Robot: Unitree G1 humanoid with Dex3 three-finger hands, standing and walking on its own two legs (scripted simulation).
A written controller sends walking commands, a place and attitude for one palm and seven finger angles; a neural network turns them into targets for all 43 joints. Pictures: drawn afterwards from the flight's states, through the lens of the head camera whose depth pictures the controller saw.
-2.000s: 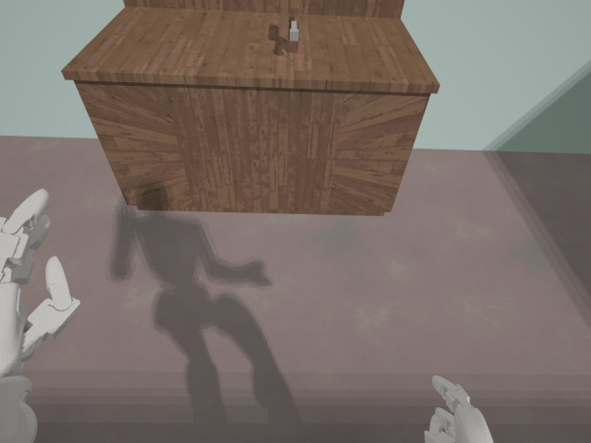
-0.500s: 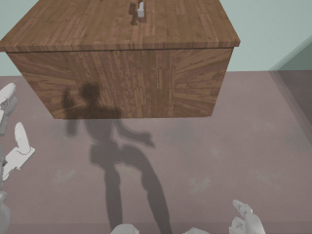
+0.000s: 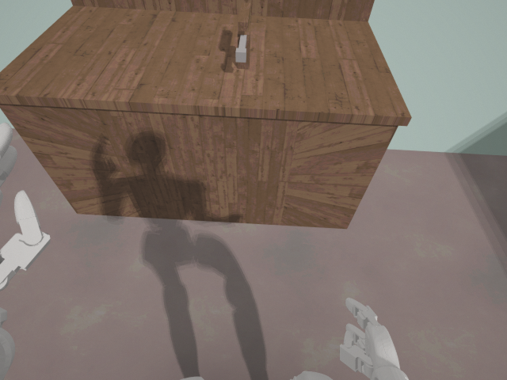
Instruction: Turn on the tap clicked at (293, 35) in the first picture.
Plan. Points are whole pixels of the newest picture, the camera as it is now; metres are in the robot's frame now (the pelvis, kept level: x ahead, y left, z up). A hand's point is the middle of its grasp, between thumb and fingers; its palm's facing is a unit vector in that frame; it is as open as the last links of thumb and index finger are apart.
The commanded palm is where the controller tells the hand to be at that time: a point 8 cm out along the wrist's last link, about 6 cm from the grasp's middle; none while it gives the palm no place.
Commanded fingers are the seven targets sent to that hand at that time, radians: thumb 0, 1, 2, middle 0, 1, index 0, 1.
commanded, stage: turn to face it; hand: left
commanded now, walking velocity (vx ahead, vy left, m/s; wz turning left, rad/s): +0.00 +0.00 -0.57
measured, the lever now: (241, 55) +0.88 +0.10 +0.06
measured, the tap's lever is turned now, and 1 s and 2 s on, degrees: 0 0 0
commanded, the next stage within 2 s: take the last steps up to it in 0.60 s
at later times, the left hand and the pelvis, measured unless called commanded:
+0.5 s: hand (156, 180) +0.30 +0.15 +0.19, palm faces +0.20 -0.86 -0.46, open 7.4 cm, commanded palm +0.26 +0.20 +0.19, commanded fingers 0.00 0.90 0.90 -0.20 -0.30 -0.20 -0.30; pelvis +0.05 -0.04 +0.00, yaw -11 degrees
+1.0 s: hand (170, 197) +0.29 +0.13 +0.18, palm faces +0.15 -0.91 -0.40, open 7.4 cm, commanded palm +0.25 +0.18 +0.19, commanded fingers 0.00 0.90 0.90 -0.20 -0.30 -0.20 -0.30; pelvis +0.02 -0.04 +0.00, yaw -17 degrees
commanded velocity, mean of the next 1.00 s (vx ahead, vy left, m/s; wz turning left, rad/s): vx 0.10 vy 0.02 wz -0.26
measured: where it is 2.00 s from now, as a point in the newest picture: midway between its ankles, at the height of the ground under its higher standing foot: outside the picture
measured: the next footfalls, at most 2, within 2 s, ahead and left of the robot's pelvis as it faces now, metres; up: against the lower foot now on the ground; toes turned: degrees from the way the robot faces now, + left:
right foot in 0.14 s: +0.11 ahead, -0.14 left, +0.00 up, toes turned -10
left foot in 0.50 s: +0.11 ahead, +0.05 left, +0.00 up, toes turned -11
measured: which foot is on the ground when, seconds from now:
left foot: down 0.00-0.14, up 0.16-0.48, down 0.50-1.00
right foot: up 0.00-0.12, down 0.14-1.00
